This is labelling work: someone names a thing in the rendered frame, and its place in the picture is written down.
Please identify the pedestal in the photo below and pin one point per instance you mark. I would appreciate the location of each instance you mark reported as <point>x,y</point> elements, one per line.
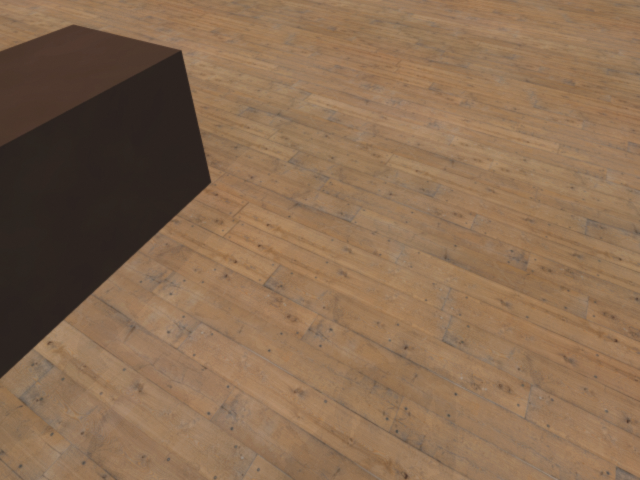
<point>99,149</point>

